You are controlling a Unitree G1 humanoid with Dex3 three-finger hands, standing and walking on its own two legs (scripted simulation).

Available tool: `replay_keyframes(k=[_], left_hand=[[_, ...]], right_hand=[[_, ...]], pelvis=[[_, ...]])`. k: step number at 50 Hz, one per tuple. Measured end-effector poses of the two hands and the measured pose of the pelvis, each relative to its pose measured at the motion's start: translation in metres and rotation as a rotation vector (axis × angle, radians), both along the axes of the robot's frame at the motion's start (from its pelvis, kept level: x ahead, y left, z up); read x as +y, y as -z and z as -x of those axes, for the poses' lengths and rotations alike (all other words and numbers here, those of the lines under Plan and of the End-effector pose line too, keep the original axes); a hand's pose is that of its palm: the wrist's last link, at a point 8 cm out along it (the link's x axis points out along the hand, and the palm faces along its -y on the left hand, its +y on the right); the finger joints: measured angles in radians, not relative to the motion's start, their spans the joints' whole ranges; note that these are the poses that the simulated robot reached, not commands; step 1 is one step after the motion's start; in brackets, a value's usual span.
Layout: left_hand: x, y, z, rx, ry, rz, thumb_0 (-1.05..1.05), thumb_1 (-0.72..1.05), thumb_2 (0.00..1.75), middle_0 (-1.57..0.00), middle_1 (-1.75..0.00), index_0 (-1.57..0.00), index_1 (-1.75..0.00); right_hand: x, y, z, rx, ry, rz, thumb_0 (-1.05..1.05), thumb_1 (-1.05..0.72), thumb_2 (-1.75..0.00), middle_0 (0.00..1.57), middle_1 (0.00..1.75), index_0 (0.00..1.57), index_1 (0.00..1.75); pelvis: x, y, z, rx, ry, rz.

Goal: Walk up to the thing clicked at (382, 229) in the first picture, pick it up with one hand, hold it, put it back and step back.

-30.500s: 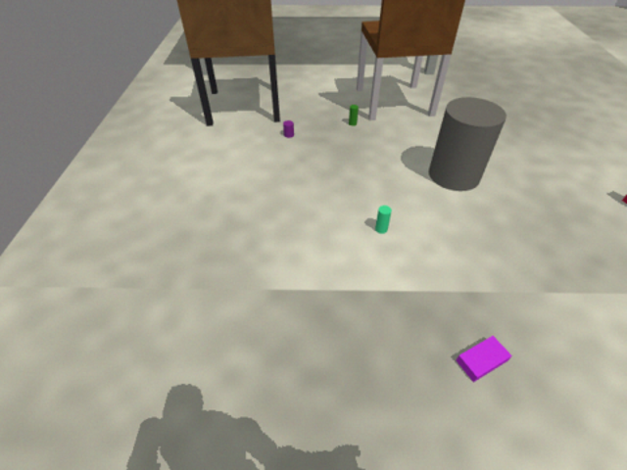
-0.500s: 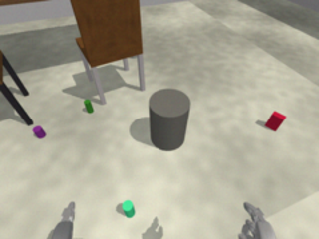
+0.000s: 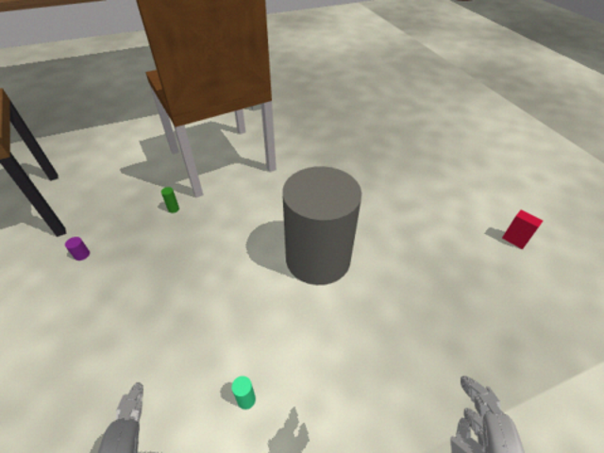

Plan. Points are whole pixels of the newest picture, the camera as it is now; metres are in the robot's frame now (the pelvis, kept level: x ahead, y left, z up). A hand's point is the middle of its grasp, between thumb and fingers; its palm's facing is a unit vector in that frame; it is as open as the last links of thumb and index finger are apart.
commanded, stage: home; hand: left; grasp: from the side
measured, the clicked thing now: (244, 393) +0.43 +0.18 -0.66
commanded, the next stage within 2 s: stand in 0.52 s
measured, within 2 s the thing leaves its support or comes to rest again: neither
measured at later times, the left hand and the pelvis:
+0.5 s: hand (170, 449) +0.17 +0.18 -0.06, palm faces +0.09 -0.96 -0.28, open 17.5 cm; pelvis +0.01 +0.00 +0.00, yaw +0 degrees
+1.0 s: hand (168, 451) +0.17 +0.18 -0.06, palm faces +0.09 -0.96 -0.28, open 10.8 cm; pelvis +0.00 +0.00 +0.00, yaw +0 degrees
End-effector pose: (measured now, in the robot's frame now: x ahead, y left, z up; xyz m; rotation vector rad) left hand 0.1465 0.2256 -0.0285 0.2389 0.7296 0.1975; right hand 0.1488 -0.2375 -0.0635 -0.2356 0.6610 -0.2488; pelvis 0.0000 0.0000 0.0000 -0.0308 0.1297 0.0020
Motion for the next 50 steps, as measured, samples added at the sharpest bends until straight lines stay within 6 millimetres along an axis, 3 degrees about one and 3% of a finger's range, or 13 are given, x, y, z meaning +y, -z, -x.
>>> replay_keyframes(k=[35,41,50], left_hand=[[0.0016,-0.0001,-0.0082,0.001,0.001,0.003,-0.01,-0.51,0.08,-0.08,-0.08,-0.08,-0.08],[0.0022,-0.0001,-0.0067,0.001,0.002,0.004,-0.01,-0.29,0.3,-0.15,-0.2,-0.15,-0.2],[0.0016,-0.0004,-0.0049,0.004,0.002,0.002,0.0,0.32,0.74,-0.2,-0.28,-0.2,-0.28]], right_hand=[[-0.0003,0.0011,-0.007,0.006,0.004,0.006,0.01,-0.91,-0.9,0.2,0.3,0.21,0.3],[0.0015,0.0004,-0.0065,0.001,0.001,0.004,0.01,-0.91,-0.9,0.2,0.3,0.21,0.3],[0.0025,0.0024,-0.0029,0.007,-0.002,-0.002,0.01,-0.91,-0.9,0.2,0.3,0.21,0.3]], pelvis=[[0.0011,0.0005,-0.0079,0.008,-0.001,0.002],[0.0021,0.0004,-0.0068,0.005,0.0,0.002],[0.0016,0.0005,-0.0047,0.006,0.001,0.0]])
